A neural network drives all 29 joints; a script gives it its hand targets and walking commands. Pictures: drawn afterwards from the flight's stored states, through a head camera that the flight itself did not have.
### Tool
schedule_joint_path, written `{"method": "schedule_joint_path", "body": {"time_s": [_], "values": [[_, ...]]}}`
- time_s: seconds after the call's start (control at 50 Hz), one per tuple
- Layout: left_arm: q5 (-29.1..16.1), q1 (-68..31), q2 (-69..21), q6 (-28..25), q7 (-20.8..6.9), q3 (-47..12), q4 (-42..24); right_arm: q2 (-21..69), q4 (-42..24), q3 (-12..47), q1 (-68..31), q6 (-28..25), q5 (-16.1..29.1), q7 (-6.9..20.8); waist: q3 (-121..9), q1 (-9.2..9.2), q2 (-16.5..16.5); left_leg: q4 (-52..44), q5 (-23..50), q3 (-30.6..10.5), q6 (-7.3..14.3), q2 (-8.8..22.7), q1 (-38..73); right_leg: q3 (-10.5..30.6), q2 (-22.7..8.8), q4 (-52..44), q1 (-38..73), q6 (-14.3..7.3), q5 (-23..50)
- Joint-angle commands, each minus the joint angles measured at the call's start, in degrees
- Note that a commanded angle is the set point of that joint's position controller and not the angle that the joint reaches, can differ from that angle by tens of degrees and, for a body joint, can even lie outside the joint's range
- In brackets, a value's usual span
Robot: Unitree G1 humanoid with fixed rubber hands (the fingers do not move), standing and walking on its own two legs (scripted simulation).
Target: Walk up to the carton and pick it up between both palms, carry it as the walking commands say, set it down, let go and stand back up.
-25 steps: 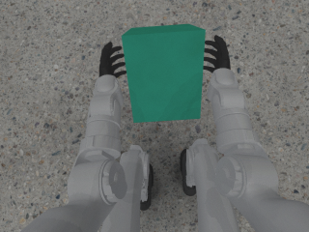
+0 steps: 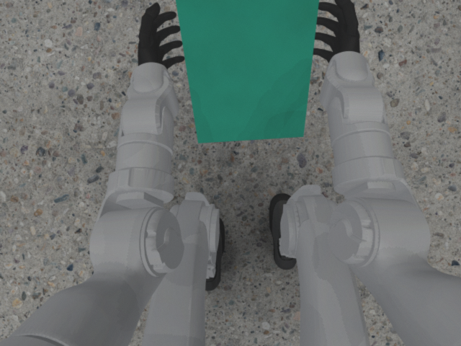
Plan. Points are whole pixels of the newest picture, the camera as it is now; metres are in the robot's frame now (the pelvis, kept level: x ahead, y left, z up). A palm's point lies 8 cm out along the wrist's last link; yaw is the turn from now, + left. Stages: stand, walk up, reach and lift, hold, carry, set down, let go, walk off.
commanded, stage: set down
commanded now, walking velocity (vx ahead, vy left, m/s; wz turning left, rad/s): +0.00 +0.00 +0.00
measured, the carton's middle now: (245, 55) +0.56 -0.02 -0.22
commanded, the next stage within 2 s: none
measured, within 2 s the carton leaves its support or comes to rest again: neither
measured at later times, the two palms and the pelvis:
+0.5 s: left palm (165, 63) +0.54 +0.12 -0.18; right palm (325, 54) +0.54 -0.15 -0.19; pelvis +0.00 +0.00 -0.05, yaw +0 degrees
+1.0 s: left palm (164, 45) +0.59 +0.13 -0.21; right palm (321, 35) +0.59 -0.16 -0.21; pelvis +0.01 +0.00 -0.08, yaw +1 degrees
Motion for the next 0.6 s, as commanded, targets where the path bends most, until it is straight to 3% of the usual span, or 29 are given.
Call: {"method": "schedule_joint_path", "body": {"time_s": [0.0, 0.44, 0.52, 0.58], "values": [[-8.5, -40.5, -52.2, -2.5, -17.0, -29.4, -1.9, 54.5, -0.2, 28.2, -37.8, -2.1, 8.7, 16.3, -67.7, 0.54, -2.6, -10.4, 17.7, -1.6, -2.0, -6.2, 19.7, -0.2, 7.4, -2.7, 49.4, 1.4, 18.9], [-11.4, -48.4, -45.7, -3.6, -17.4, -29.9, -1.0, 47.3, 0.8, 28.3, -46.2, -3.8, 12.2, 16.7, -64.2, 0.37, -2.3, -1.1, 19.1, -1.1, -1.6, -5.4, 15.3, -0.9, 6.5, 7.0, 46.7, 1.0, 21.5], [-11.1, -48.4, -45.4, -3.1, -18.2, -28.9, 2.6, 44.8, 5.4, 24.9, -43.9, -3.3, 9.8, 17.4, -55.7, -1.54, -0.7, -0.5, 15.9, -1.2, -1.8, -5.2, 12.1, -1.3, 6.2, 7.9, 42.3, 0.5, 18.0], [-9.8, -47.2, -44.1, -2.7, -18.7, -26.4, 5.7, 43.8, 8.7, 22.2, -42.6, -2.7, 8.5, 18.6, -48.9, -1.64, -0.2, -0.2, 13.4, -1.4, -1.5, -5.0, 10.4, -1.7, 6.0, 8.5, 38.3, 0.3, 14.9]]}}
